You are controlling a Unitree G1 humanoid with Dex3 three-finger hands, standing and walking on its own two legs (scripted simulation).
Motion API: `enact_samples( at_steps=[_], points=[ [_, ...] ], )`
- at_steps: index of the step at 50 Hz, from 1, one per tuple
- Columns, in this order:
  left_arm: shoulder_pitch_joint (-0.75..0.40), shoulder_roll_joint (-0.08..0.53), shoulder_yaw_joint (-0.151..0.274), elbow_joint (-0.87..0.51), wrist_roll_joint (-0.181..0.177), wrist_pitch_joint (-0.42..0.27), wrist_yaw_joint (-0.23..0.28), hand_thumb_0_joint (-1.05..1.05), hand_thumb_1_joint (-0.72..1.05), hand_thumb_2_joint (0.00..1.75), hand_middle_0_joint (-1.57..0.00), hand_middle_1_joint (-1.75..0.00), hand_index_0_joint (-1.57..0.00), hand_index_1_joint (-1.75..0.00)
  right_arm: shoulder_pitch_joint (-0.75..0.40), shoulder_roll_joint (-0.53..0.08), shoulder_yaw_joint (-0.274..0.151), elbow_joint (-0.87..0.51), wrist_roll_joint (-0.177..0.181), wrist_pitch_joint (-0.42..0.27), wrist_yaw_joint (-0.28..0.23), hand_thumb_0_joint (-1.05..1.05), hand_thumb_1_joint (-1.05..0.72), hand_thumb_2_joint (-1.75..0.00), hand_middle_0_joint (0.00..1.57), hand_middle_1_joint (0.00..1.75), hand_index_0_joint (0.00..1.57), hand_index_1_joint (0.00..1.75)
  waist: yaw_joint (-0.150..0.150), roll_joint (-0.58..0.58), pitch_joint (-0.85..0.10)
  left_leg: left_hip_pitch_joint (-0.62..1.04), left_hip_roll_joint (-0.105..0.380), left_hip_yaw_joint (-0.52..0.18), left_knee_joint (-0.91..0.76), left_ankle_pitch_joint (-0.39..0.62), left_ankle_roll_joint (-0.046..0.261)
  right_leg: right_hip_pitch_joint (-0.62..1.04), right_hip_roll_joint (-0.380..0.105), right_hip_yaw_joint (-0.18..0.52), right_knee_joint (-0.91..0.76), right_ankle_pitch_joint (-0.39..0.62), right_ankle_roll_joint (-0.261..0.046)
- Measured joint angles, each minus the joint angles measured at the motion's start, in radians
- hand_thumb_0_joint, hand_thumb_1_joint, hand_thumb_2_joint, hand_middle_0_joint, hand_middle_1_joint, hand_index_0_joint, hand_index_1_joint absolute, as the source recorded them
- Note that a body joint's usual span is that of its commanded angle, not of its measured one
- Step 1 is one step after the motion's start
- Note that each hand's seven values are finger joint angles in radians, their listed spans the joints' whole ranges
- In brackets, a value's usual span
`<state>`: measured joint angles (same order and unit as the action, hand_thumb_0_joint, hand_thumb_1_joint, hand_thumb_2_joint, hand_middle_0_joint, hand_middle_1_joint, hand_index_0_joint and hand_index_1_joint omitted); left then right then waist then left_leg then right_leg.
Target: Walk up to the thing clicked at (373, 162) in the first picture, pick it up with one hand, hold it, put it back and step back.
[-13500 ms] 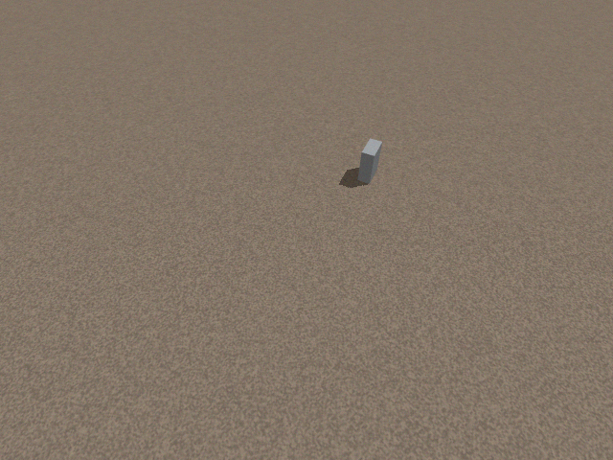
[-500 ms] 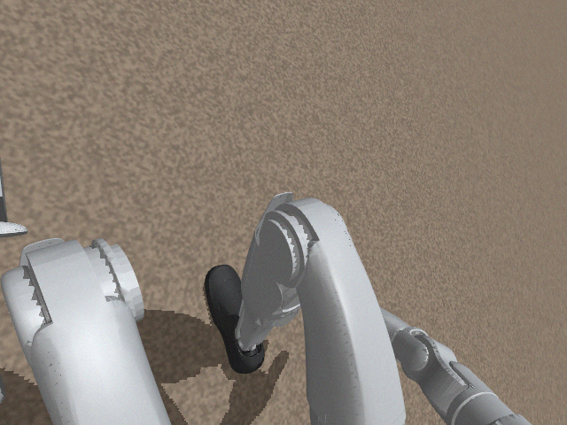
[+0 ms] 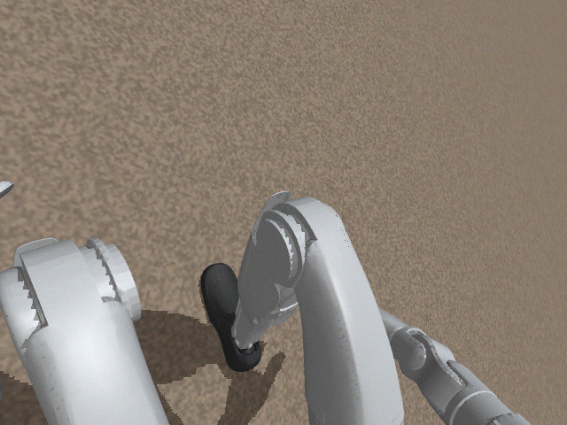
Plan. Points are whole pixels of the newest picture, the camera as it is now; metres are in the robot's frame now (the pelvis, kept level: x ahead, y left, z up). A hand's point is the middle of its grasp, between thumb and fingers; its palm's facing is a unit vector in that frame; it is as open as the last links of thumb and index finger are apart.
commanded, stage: close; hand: left
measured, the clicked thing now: out of the picture +0.47 +0.26 -0.20
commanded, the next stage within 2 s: settle in 0.78 s
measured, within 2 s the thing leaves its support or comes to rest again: leaves its support in 1.06 s
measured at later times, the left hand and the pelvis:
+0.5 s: hand out of the picture +0.42 +0.27 -0.17, palm faces +0.38 -0.92 +0.00, open 10.5 cm; pelvis +0.00 +0.00 +0.00, yaw +0 degrees
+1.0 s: hand out of the picture +0.41 +0.28 -0.17, palm faces +0.39 -0.92 +0.02, open 10.9 cm; pelvis +0.00 +0.00 +0.00, yaw +0 degrees
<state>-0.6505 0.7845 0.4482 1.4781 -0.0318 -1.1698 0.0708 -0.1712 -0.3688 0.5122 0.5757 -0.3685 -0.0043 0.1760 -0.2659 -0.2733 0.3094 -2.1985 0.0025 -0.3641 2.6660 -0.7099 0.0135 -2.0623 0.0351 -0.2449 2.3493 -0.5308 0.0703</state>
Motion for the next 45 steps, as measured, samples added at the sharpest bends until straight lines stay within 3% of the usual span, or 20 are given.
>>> enact_samples(
  at_steps=[9,15,45],
  points=[
    [0.005,-0.001,0.001,-0.007,0.008,0.005,0.019,-0.01,0.15,0.50,-0.40,-0.39,-0.37,-0.44,0.007,0.000,-0.003,-0.001,-0.002,0.004,0.004,0.00,-0.90,-0.90,0.21,0.30,0.20,0.30,-0.001,0.003,0.001,0.001,0.000,0.000,-0.002,0.001,-0.001,0.001,0.000,-0.001,-0.001,0.000,-0.001],
    [0.013,0.005,0.010,-0.009,0.000,0.004,0.023,-0.01,0.19,0.56,-0.44,-0.46,-0.43,-0.51,0.008,-0.001,-0.002,0.001,-0.002,0.002,0.006,0.00,-0.89,-0.90,0.21,0.30,0.20,0.30,-0.001,0.004,0.001,-0.001,0.000,-0.001,-0.002,0.002,-0.001,-0.002,0.001,-0.001,-0.002,0.002,0.001],
    [0.037,-0.014,-0.002,-0.066,-0.031,0.023,-0.013,-0.01,-0.35,0.79,-0.69,-0.90,-0.69,-0.94,-0.004,-0.002,-0.019,0.004,0.011,-0.003,0.005,0.00,-0.91,-0.90,0.20,0.30,0.20,0.30,0.025,0.002,-0.005,0.001,-0.003,0.002,-0.001,-0.002,-0.004,0.000,-0.004,0.001,0.003,-0.005,-0.005]
  ],
)
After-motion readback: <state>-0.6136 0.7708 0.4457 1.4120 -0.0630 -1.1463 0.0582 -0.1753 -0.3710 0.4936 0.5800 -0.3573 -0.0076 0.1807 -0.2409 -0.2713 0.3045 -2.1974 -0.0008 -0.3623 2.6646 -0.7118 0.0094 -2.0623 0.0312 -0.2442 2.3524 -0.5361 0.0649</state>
